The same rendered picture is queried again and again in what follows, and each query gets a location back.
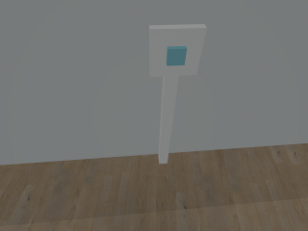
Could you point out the panel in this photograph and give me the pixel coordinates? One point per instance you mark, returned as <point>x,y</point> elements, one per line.
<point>160,38</point>

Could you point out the button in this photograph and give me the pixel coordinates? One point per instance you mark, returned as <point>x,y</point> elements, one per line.
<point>176,55</point>

